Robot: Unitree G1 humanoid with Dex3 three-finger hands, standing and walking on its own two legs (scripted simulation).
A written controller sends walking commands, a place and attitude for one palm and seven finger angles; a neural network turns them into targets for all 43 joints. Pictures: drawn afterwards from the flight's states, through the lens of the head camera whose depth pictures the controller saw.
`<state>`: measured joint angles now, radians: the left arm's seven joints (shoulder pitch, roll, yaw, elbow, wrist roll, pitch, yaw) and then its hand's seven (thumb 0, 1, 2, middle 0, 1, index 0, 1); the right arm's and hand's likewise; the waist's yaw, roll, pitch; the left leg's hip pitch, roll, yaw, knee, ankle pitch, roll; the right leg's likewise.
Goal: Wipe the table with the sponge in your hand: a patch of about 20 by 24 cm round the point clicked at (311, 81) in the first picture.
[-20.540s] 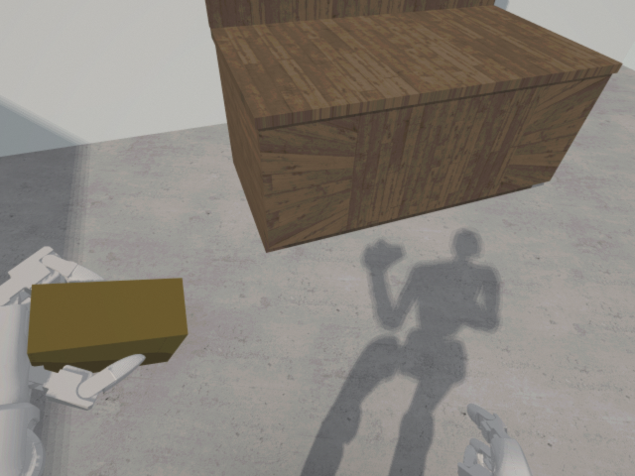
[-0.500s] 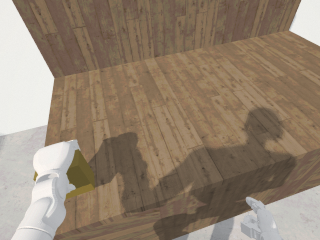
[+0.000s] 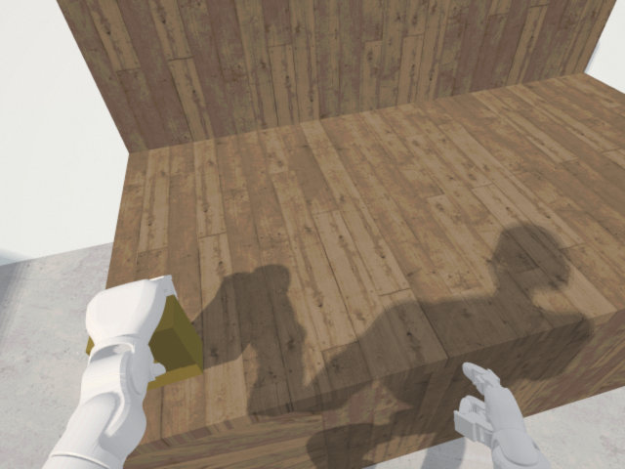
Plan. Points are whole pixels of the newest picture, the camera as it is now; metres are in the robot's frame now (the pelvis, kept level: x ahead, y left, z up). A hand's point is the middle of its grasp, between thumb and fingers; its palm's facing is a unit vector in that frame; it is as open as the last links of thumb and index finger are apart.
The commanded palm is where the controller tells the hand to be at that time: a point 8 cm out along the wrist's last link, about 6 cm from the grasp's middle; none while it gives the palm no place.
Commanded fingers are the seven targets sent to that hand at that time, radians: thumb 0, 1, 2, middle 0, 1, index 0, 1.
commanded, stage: lower the sponge onto the table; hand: left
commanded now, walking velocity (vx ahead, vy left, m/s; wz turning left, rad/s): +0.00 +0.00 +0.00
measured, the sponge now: (156, 353) +0.24 +0.28 -0.01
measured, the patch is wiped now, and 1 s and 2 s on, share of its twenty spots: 0.00 0.00 0.05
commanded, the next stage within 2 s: wipe forward along the first lane in 1.34 s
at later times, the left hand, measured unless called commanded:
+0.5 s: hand (155, 336) +0.25 +0.27 +0.02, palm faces -0.06 -0.08 -0.99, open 9.8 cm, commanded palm +0.23 +0.27 +0.09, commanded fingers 0.00 0.10 1.30 -1.20 -1.60 -1.20 -1.60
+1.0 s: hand (155, 348) +0.25 +0.28 +0.00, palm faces -0.08 -0.09 -0.99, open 9.8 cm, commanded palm +0.23 +0.27 +0.06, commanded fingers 0.00 0.10 1.30 -1.20 -1.60 -1.20 -1.60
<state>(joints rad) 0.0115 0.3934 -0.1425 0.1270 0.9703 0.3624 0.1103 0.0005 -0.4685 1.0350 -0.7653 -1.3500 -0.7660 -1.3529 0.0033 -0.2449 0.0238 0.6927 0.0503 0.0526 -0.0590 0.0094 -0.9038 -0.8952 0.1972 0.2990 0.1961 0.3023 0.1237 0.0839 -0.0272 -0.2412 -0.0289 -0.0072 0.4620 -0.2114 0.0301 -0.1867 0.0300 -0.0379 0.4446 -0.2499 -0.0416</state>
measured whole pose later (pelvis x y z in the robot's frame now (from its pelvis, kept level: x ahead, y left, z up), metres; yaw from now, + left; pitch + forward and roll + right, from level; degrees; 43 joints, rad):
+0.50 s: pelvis +0.00 -0.01 +0.00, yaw -1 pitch +0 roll +0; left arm 0.01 0.39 -0.10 0.22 0.97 0.31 0.17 0.00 -0.47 1.04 -0.76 -1.35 -0.77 -1.35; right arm 0.06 -0.26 0.00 0.72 0.06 0.05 -0.07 0.01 -0.90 -0.90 0.20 0.30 0.20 0.30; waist 0.10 0.08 -0.03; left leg -0.27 -0.02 0.01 0.48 -0.21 0.02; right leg -0.22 0.04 -0.02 0.46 -0.25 -0.05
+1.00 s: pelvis +0.00 +0.00 +0.00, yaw -1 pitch +2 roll +0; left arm 0.02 0.36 -0.11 0.28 0.98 0.32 0.22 0.00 -0.47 1.04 -0.76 -1.35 -0.76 -1.35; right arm 0.05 -0.25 -0.01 0.71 0.06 0.05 -0.05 0.01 -0.90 -0.90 0.20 0.30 0.20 0.30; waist 0.10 0.07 -0.06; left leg -0.31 -0.02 0.00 0.51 -0.23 0.03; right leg -0.26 0.04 -0.03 0.49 -0.26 -0.05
